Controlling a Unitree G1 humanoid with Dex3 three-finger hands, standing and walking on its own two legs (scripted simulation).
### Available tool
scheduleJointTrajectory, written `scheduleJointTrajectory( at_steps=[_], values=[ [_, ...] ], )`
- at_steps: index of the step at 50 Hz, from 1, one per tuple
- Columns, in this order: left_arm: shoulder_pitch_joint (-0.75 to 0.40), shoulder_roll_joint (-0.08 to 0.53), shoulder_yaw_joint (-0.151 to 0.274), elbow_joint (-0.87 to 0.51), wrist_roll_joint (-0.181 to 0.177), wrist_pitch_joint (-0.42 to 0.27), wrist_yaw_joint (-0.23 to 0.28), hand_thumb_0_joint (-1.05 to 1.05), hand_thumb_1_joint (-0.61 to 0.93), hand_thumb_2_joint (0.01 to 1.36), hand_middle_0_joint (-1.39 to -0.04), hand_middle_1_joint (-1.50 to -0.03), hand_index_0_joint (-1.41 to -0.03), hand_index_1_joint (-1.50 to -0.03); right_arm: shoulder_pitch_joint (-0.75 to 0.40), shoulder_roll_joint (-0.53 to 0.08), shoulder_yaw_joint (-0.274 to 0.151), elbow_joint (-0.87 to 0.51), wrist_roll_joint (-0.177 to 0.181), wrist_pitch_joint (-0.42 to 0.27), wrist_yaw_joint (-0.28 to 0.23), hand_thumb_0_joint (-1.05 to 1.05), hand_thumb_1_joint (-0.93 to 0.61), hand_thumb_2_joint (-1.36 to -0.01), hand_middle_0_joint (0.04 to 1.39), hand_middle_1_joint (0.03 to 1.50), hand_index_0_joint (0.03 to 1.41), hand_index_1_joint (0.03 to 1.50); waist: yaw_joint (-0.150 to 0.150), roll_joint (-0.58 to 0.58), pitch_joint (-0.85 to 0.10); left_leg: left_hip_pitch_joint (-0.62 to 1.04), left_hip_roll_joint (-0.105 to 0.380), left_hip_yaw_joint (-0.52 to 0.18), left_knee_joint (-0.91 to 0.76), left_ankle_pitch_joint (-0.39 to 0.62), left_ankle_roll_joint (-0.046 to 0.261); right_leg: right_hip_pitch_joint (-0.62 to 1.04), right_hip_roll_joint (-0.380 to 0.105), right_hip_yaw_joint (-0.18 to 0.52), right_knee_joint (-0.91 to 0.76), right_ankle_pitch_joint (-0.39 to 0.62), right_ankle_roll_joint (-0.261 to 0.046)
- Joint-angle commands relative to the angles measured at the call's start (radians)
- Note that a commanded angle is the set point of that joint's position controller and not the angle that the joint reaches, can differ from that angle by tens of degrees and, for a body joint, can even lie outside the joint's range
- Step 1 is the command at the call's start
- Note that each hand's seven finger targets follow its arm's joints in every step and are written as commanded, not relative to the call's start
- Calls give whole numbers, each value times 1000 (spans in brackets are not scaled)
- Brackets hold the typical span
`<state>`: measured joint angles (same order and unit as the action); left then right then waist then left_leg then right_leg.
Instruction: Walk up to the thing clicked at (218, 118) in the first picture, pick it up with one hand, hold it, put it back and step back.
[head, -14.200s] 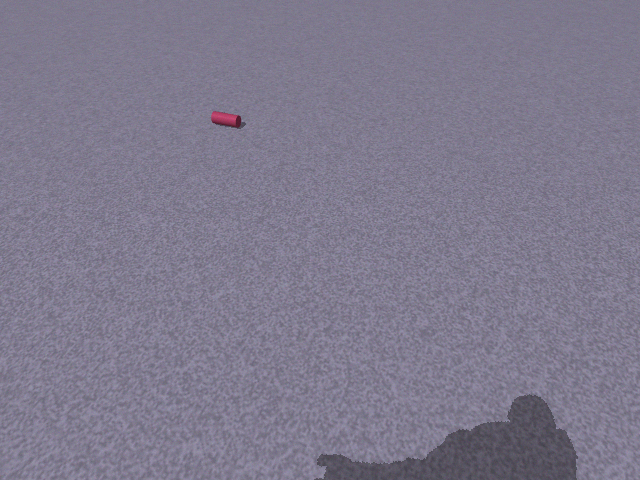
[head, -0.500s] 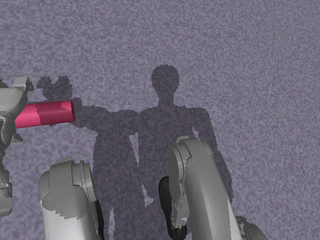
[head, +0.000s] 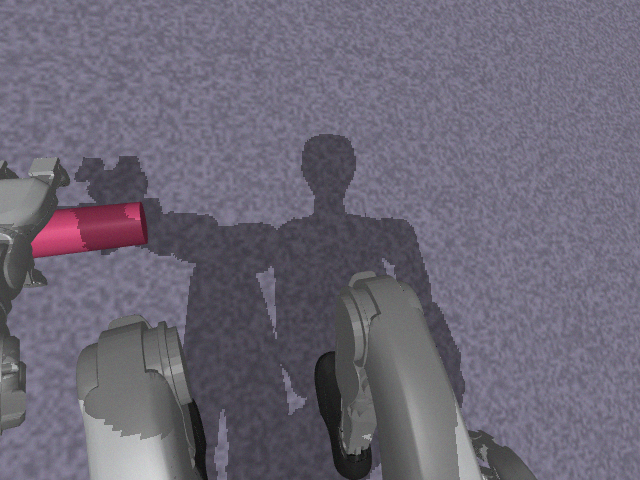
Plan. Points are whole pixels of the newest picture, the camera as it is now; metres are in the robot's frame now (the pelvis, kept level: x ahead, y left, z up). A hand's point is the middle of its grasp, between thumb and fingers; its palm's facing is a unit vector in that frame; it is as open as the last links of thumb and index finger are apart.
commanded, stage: rise first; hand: left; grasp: from above
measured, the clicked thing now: (89, 228) +0.48 +0.26 -0.29
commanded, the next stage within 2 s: approach in 0.18 s
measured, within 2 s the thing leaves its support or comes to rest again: neither
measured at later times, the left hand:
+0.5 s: hand (51, 230) +0.45 +0.27 -0.17, palm faces -0.48 -0.03 -0.88, open 13.8 cm
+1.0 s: hand (56, 225) +0.46 +0.27 -0.18, palm faces -0.52 -0.05 -0.86, open 13.6 cm
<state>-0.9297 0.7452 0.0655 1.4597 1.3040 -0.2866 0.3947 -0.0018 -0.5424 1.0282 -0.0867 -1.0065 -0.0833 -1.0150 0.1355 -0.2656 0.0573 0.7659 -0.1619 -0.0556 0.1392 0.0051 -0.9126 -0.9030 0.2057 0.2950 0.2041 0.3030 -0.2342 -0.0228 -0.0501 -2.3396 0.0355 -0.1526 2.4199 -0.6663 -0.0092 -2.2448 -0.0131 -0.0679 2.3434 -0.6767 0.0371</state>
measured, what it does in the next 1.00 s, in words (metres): stands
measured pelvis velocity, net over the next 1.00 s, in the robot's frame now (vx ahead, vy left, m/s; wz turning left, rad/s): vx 0.00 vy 0.00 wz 0.00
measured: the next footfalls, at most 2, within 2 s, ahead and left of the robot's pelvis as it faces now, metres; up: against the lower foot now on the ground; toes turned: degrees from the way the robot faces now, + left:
none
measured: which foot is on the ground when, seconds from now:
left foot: down 0.00-1.00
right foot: down 0.00-1.00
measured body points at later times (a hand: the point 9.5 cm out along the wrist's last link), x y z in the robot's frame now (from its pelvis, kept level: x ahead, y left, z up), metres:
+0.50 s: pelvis +0.00 +0.00 +0.00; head +0.23 +0.08 +0.38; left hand +0.47 +0.27 -0.12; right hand +0.06 -0.27 -0.10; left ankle +0.08 +0.13 -0.29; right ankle +0.10 -0.13 -0.29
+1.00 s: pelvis +0.00 +0.00 -0.01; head +0.25 +0.06 +0.37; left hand +0.48 +0.27 -0.13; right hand +0.03 -0.27 -0.11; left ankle +0.08 +0.13 -0.29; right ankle +0.10 -0.13 -0.29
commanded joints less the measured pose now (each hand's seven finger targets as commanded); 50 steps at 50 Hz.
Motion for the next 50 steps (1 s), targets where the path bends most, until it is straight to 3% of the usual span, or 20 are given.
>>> scheduleJointTrajectory(
  at_steps=[1,2,6,9,13,14,15,18,20,25,28,32,33,34,37,39,42,45,48,50],
  values=[
    [-331,256,41,-141,-11,-4,50,0,-557,1024,-75,-1011,-68,-1017,190,-253,-72,-17,-7,-8,-15,0,-906,-902,200,300,200,300,-10,285,-629,490,-37,107,-232,107,35,282,37,-83,-241,159,-69],
    [-315,266,48,-154,-8,-2,54,0,-560,1028,-77,-1004,-68,-1012,191,-254,-74,-17,-4,-10,-16,0,-905,-901,200,300,200,300,7,306,-641,521,-39,107,-246,112,30,274,35,-85,-236,158,-73],
    [-285,244,38,-120,-5,10,55,0,-547,1014,-79,-1003,-74,-1008,198,-254,-78,-18,-4,-13,-13,0,-906,-901,200,300,200,300,-5,289,-635,517,-37,112,-234,124,32,280,34,-85,-240,176,-69],
    [-296,254,43,-172,-13,12,49,0,-554,1020,-81,-1006,-74,-1013,195,-252,-82,-19,-3,-13,-14,0,-907,-901,200,300,200,300,11,324,-666,528,-38,116,-240,135,32,295,33,-79,-243,186,-70],
    [-294,208,18,-148,-23,14,38,0,-547,1015,-75,-1010,-71,-1013,207,-252,-86,-17,3,-9,-12,0,-905,-901,200,300,200,300,-6,301,-660,530,-38,103,-251,137,30,279,35,-92,-236,189,-72],
    [-281,210,17,-127,-16,15,36,0,-611,1095,-88,-952,-47,-995,207,-250,-85,-16,4,-9,-11,0,-908,-901,200,300,200,300,-4,299,-642,525,-38,106,-247,138,30,278,36,-91,-237,189,-72],
    [-301,210,18,-144,-18,12,35,0,-533,1017,-72,-1032,-74,-1038,207,-253,-84,-18,2,-9,-11,0,-902,-895,200,300,200,300,-7,301,-649,527,-38,103,-251,139,29,278,35,-93,-236,188,-73],
    [-332,156,-15,-161,-19,4,38,0,-525,1040,-80,-1065,-82,-1062,205,-247,-82,-14,2,-10,-10,0,-903,-896,200,300,200,300,-21,304,-656,540,-36,101,-250,142,28,271,38,-94,-241,196,-73],
    [-368,112,-45,-133,-22,3,42,0,-508,1039,-85,-1080,-92,-1072,213,-247,-78,-5,1,-16,-7,0,-904,-895,200,300,200,300,-55,290,-609,523,-34,101,-239,127,28,253,37,-94,-245,191,-69],
    [-432,93,-61,-123,0,13,88,0,-503,1033,-81,-1099,-93,-1087,223,-253,-66,-8,-11,-27,-6,0,-905,-896,200,300,200,300,-69,336,-650,550,-33,101,-243,141,23,261,40,-101,-245,206,-71],
    [-453,98,-58,-40,19,48,119,0,-500,1042,-81,-1101,-92,-1089,222,-251,-52,-7,-23,-35,-2,0,-906,-896,200,300,200,300,-89,333,-623,531,-32,104,-231,142,25,246,40,-103,-227,214,-71],
    [-439,205,18,-35,32,96,151,0,-499,1080,-96,-1095,-99,-1093,221,-264,-43,-29,-29,-38,1,0,-905,-897,200,300,200,300,-43,377,-679,543,-33,116,-242,161,27,285,39,-93,-232,227,-72],
    [-401,187,14,1,27,114,155,0,-516,1077,-90,-1089,-91,-1088,210,-257,-37,-33,-28,-35,4,0,-907,-898,200,300,200,300,-37,368,-675,536,-34,120,-244,167,29,292,42,-90,-226,235,-74],
    [-416,187,12,16,20,126,154,0,-508,1071,-88,-1091,-91,-1087,208,-254,-32,-39,-28,-37,9,0,-907,-897,200,300,200,300,-56,340,-665,497,-34,122,-234,152,36,301,45,-87,-234,228,-69],
    [-372,201,12,41,-2,156,123,0,-505,1086,-93,-1087,-94,-1085,201,-257,-27,-51,-19,-36,9,0,-904,-895,200,300,200,300,-49,279,-643,428,-36,130,-216,134,52,346,47,-70,-244,218,-60],
    [-328,233,34,22,-32,162,101,0,-515,1113,-99,-1086,-93,-1092,194,-256,-29,-55,-12,-35,6,0,-906,-896,200,300,200,300,-20,267,-667,411,-35,129,-217,133,53,377,48,-63,-246,206,-59],
    [-315,215,21,-5,-56,147,45,0,-524,1051,-80,-1074,-83,-1070,197,-256,-34,-54,-5,-39,8,0,-905,-895,200,300,200,300,-43,212,-603,363,-37,121,-213,90,58,369,49,-62,-247,160,-58],
    [-370,250,32,-128,-74,96,10,0,-534,1078,-85,-1090,-84,-1091,209,-256,-42,-52,0,-38,1,0,-907,-897,200,300,200,300,-35,255,-673,406,-33,112,-208,110,46,398,48,-62,-244,163,-63],
    [-394,190,2,-148,-73,47,-11,0,-490,1136,-106,-1143,-107,-1141,227,-257,-54,-45,-1,-33,-2,0,-907,-897,200,300,200,300,-74,243,-653,423,-29,98,-192,117,40,372,49,-76,-246,183,-60],
    [-407,170,-20,-170,-66,17,-8,0,-517,1034,-78,-1086,-90,-1073,259,-259,-58,-18,-2,-32,-4,0,-909,-898,200,300,200,300,-72,281,-653,462,-33,99,-193,128,32,341,42,-89,-241,191,-63]
  ],
)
